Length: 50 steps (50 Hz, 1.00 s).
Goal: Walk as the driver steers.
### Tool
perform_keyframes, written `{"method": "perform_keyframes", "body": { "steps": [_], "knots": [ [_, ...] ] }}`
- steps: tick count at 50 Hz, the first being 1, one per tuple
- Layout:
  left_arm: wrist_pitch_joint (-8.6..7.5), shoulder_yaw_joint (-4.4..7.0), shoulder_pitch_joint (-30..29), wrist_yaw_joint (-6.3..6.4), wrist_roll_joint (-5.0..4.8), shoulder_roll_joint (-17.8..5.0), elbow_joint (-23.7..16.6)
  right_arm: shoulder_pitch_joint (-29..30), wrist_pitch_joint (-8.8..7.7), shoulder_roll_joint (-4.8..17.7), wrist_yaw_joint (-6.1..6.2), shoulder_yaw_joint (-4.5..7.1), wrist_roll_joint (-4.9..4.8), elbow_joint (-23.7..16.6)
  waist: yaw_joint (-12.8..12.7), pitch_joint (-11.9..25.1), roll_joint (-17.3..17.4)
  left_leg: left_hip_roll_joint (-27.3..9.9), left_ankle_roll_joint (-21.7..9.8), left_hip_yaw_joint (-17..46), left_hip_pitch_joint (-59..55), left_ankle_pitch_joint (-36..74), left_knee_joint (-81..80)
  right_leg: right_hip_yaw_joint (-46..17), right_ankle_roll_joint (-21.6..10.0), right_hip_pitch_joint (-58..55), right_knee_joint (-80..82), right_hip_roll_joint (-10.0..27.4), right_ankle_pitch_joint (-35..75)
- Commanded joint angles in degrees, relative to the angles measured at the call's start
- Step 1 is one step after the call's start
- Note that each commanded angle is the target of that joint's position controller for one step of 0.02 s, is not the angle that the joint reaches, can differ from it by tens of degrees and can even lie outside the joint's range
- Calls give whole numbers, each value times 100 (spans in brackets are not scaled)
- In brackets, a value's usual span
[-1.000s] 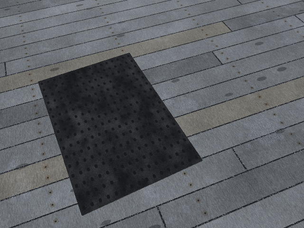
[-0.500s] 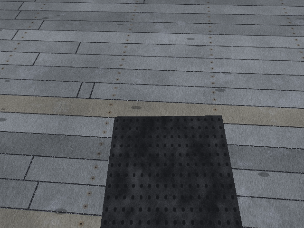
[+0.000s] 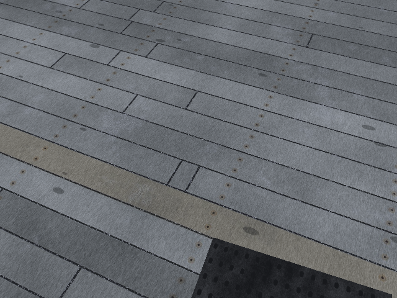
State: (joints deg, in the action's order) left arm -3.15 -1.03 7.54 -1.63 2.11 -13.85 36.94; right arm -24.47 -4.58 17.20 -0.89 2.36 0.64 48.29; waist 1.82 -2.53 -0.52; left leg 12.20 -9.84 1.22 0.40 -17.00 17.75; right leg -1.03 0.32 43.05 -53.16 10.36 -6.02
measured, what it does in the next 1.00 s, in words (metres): walks ahead, turning right: right foot, then left foot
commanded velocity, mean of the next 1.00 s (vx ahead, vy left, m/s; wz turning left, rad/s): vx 0.58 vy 0.00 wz -0.35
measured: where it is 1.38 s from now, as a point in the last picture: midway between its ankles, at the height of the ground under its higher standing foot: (257, 227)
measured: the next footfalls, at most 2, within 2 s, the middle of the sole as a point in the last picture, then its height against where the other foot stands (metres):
right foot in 0.20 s outside the picture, level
left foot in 0.60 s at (236, 204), level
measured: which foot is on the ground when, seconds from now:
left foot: down 0.00-0.20, up 0.22-0.58, down 0.60-1.00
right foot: up 0.00-0.18, down 0.20-0.60, up 0.62-1.00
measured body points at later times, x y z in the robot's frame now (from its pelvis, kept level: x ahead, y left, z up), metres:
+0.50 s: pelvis +0.47 -0.11 +0.01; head +0.51 -0.13 +0.45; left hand +0.51 +0.17 -0.12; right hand +0.66 -0.38 -0.05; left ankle +0.74 -0.02 -0.67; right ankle +0.36 -0.13 -0.73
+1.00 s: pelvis +0.69 -0.15 +0.00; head +0.70 -0.15 +0.45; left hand +0.90 +0.02 -0.13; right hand +0.61 -0.39 -0.13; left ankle +0.79 -0.10 -0.73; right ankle +0.66 -0.27 -0.73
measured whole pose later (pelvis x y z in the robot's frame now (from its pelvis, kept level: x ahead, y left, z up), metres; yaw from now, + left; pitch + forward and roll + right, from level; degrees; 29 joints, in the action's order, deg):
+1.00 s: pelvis +0.69 -0.15 +0.00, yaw -24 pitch +0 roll +1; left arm 2.4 -0.2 9.3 0.8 1.6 -12.7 49.2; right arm -19.0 -1.8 12.4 -0.1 -0.3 1.3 50.6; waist 2.3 -0.7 -1.9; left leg 3.7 -3.8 -2.7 18.6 -6.5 25.2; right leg -3.1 -0.7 17.6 -33.3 -0.3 -16.0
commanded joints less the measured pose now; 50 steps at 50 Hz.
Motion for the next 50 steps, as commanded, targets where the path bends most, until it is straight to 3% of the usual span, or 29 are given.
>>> {"method": "perform_keyframes", "body": {
  "steps": [1,3,6,7,8,9,10,11,12,14,16,17,18,20,21,24,26,28,29,30,31,32,33,35,37,41,43,47,50],
  "knots": [
    [-30,78,-530,-129,-191,-340,-277,154,-331,682,-50,149,-96,-311,103,-450,-82,-1478,-124,313,1389,2910,-1615,559,-374,-1447,1309,-267,1817],
    [-51,115,-656,-152,-233,-416,-244,1,-357,814,-4,158,-39,-171,159,-464,33,-1715,74,-3,473,3706,-1739,574,-578,-1344,1786,-523,2040],
    [-53,257,-410,-149,-150,-748,-69,-35,-260,1054,170,187,110,-98,-91,56,459,-1924,459,-476,-881,6920,-759,938,-763,-1597,1958,-1290,1167],
    [-28,321,77,-133,-138,-907,68,59,-180,1141,242,209,208,-115,-391,386,660,-2068,562,-563,-1096,7864,49,973,-852,-2013,1885,-1512,714],
    [11,416,1071,-105,-145,-1090,386,281,-80,1213,307,237,316,-175,-879,830,796,-2169,628,-656,-1033,8454,1277,979,-956,-2820,1729,-1706,247],
    [44,535,2335,-54,-136,-1267,793,663,12,1269,342,259,345,-292,-1535,1200,673,-2094,675,-811,-443,8158,3077,829,-1136,-3956,1989,-1678,-61],
    [110,698,3146,38,-110,-1577,996,940,-21,1021,309,190,328,-405,-1875,1340,121,-1525,640,-865,1009,5178,5567,15,-1453,-5146,1805,-1159,-897],
    [169,819,2454,45,-13,-2097,931,307,-166,186,130,-9,46,-819,-681,1649,-2256,-414,1129,-308,4208,-996,7832,-3771,-2699,-6860,2642,412,-1494],
    [170,827,2008,-2,-115,-1757,660,716,-285,526,159,-94,151,-955,-952,1859,-762,-729,901,540,4731,-580,7781,-4779,-2714,-6725,3560,502,-1869],
    [139,700,1757,36,-150,-1193,808,1239,-385,607,106,-160,197,-1092,-495,575,582,-1378,794,575,4350,102,6442,-3638,-2152,-4797,3958,212,-1656],
    [44,602,1595,104,-154,-1049,880,1301,-160,467,62,-237,396,-1232,-66,4,544,-1600,964,473,3867,-83,5780,-2861,-1937,-3403,4115,-332,-1081],
    [-15,594,1569,91,-170,-1068,876,1275,-31,418,50,-271,422,-1272,40,-119,392,-1697,1052,389,3748,-204,5409,-2596,-1930,-2967,4206,-531,-990],
    [-76,615,1546,68,-186,-1158,849,1439,50,391,32,-306,430,-1378,61,-219,309,-1737,1124,229,3591,-219,4927,-2355,-1935,-2526,4342,-703,-869],
    [-150,639,1528,88,-187,-1251,854,2027,26,318,-31,-378,320,-1648,-12,-588,217,-1686,1251,-194,3322,622,3694,-1841,-1808,-2009,4462,-884,1415],
    [-160,632,1559,82,-228,-1186,898,2239,-16,170,-58,-432,271,-1702,-94,-579,189,-1589,1230,-341,2967,1281,2947,-1415,-1550,-1950,4279,-1090,2542],
    [-182,618,2285,56,-378,-1023,1202,2558,-64,-57,-61,-469,182,-1648,-673,-4,-80,-1070,979,-621,2245,3034,1647,-1057,-817,-2788,3880,-1275,3885],
    [-156,613,2442,133,-316,-1008,1303,2643,-90,30,8,-428,176,-1633,-782,136,-341,-870,833,-560,2104,3139,1171,-1166,-613,-3447,3603,-1203,3955],
    [-136,673,2261,252,-208,-1190,1286,1954,-165,363,112,-296,210,-1398,-416,477,-542,-695,705,-323,1473,2873,895,-1394,-405,-4011,2755,-1071,4466],
    [-133,712,1887,277,-198,-1330,1200,1109,-242,525,149,-227,199,-1119,91,742,-523,-870,636,-161,810,3255,597,-1319,-323,-4058,1836,-1109,4310],
    [-137,691,1579,289,-256,-1238,1059,217,-333,752,184,-145,226,-807,536,1069,-350,-1484,545,220,-21,4335,444,-1183,-239,-3767,586,-1314,3190],
    [-110,562,2090,291,-321,-578,931,-250,-348,1090,185,-89,299,-697,313,1932,957,-3135,20,1310,-1484,8574,1714,-599,-112,-2718,-1619,-1952,-1871],
    [-55,526,3096,370,-599,-596,993,-352,-265,945,74,-12,173,-708,40,3266,1512,-4199,-1008,3042,-2858,9801,1934,-890,-10,-1583,-3156,-2253,-3287],
    [8,524,2881,394,-380,-909,1190,101,-184,602,45,-4,16,-915,100,3306,573,-3875,-1020,2880,-2386,8485,1546,-1136,-24,-1424,-3212,-1864,-2605],
    [88,487,1783,295,-185,-805,1021,800,-133,-75,110,-183,16,-820,-45,1785,22,-3038,-553,1835,-788,6483,883,-835,88,-1192,-2337,-1508,-2136],
    [295,444,1544,174,-45,-566,967,681,-109,-49,162,-198,-17,-547,-192,1137,174,-2666,-278,1301,393,6114,469,-723,118,-1716,-1542,-1399,-1970],
    [517,352,1685,173,-63,-299,1080,950,-138,145,73,-175,102,-348,-575,1137,620,-2363,-226,585,1518,5887,152,-394,130,-2669,-307,-1384,-1648],
    [542,293,1404,200,-73,-287,1112,965,-90,180,52,-167,106,-265,-532,1081,834,-2225,-117,392,1764,5117,25,-227,84,-2969,478,-1264,-1268],
    [591,229,882,242,-79,-389,1167,844,149,296,66,-103,72,-143,-320,801,892,-2207,-33,717,2141,1669,-289,-26,-5,-3318,1391,-1143,-1004],
    [496,179,697,306,5,-447,1197,701,336,213,144,-113,71,-74,-304,218,472,-2064,375,989,2775,-764,-290,-258,-268,-3745,2801,-947,-827]
  ]
}}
